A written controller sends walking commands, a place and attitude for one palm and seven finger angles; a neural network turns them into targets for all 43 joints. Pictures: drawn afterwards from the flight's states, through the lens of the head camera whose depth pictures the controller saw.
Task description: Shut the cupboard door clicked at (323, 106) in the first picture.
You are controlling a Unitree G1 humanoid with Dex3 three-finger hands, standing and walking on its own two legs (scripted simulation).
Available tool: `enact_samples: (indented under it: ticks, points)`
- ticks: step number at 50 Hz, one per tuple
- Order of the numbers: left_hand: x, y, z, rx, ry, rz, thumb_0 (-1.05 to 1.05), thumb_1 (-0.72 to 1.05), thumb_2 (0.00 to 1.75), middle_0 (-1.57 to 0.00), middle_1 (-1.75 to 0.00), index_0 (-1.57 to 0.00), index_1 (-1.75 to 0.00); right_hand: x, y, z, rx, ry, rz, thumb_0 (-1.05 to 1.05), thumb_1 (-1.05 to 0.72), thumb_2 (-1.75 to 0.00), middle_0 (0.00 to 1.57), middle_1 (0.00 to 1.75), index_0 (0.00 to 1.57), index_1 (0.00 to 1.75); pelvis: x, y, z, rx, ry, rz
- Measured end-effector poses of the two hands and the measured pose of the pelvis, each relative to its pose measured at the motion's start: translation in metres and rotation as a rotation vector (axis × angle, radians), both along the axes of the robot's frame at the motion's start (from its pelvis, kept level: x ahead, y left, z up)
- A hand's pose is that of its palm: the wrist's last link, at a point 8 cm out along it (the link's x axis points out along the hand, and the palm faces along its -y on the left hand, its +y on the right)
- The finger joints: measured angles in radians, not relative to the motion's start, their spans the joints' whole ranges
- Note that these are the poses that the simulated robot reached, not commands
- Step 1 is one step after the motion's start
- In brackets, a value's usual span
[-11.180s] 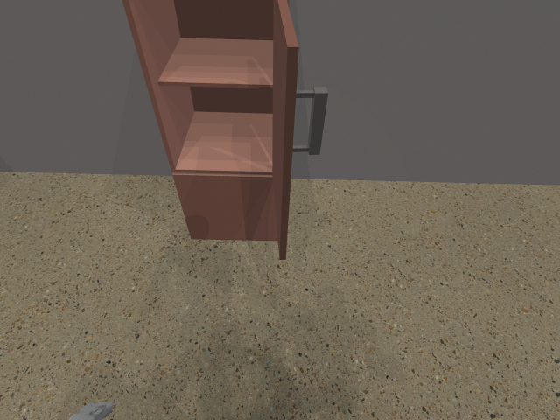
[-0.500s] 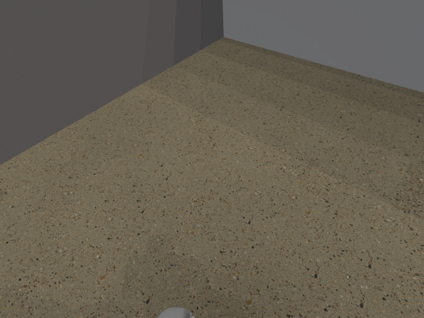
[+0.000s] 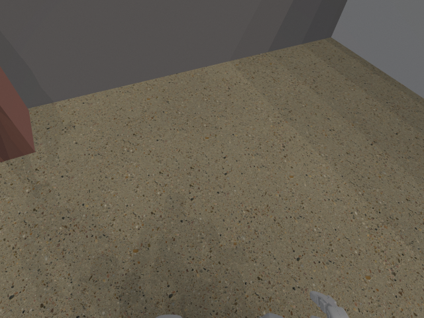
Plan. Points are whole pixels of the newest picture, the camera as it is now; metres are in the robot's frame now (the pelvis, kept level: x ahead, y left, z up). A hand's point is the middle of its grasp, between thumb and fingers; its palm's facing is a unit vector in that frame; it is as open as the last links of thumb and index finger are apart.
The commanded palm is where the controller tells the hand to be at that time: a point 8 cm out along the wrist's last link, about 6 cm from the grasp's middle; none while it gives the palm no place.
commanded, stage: walk to a spot facing it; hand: left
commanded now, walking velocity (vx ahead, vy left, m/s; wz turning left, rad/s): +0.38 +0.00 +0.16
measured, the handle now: out of the picture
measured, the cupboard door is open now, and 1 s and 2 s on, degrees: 95 95 95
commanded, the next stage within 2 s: turn to face it in 1.14 s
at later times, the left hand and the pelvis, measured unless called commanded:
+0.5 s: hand (166, 215) +0.36 +0.16 -0.16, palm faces +0.01 -0.98 -0.18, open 7.4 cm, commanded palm none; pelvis +0.22 -0.02 -0.01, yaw +4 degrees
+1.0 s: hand (162, 250) +0.28 +0.15 -0.17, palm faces +0.36 -0.93 -0.12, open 7.4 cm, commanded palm none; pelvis +0.41 +0.03 +0.00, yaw +13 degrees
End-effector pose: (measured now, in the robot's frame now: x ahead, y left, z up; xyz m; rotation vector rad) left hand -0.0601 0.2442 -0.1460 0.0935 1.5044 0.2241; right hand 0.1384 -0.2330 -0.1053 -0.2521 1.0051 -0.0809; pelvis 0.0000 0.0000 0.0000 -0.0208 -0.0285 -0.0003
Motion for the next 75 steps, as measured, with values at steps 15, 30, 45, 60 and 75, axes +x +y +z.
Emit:
enact_samples:
  ticks: [15, 30, 45, 60, 75]
  points:
    - [0.284, -0.003, 0.028, -0.02, -0.449, -0.108, 0.0, 0.91, 0.9, -0.2, -0.3, -0.2, -0.3, -0.052, 0.008, -0.013, 0.003, 0.34, -0.198, 0.0, -0.92, -0.89, 0.2, 0.3, 0.21, 0.3, 0.119, 0.011, 0.012, 0.019, -0.016, 0.066]
    - [0.393, -0.044, 0.018, 0.026, -0.402, -0.073, 0.0, 0.9, 0.9, -0.2, -0.3, -0.2, -0.3, 0.022, -0.006, -0.038, 0.096, 0.607, -0.216, 0.01, -0.91, -0.89, 0.2, 0.3, 0.2, 0.3, 0.26, -0.029, -0.004, 0.018, -0.034, 0.106]
    - [0.318, -0.051, 0.014, -0.028, -0.042, 0.201, 0.0, 0.92, 0.9, -0.2, -0.3, -0.2, -0.3, 0.346, 0.016, -0.014, 0.038, 0.169, 0.083, 0.01, -0.92, -0.9, 0.19, 0.3, 0.2, 0.3, 0.367, -0.001, 0.012, -0.01, 0.01, 0.192]
    - [0.44, 0.027, 0.002, -0.062, -0.044, 0.189, 0.01, 0.91, 0.9, -0.2, -0.3, -0.2, -0.3, 0.466, 0.106, -0.004, 0.036, 0.028, 0.059, -0.04, -0.95, -0.89, 0.2, 0.3, 0.21, 0.3, 0.467, 0.074, 0.009, 0.014, -0.011, 0.184]
    - [0.673, 0.06, 0.021, 0.089, -0.382, 0.052, 0.0, 0.91, 0.9, -0.2, -0.3, -0.2, -0.3, 0.404, 0.072, -0.046, 0.061, 0.497, -0.042, 0.0, -0.92, -0.89, 0.2, 0.3, 0.2, 0.3, 0.561, 0.054, -0.003, 0.043, 0.005, 0.232]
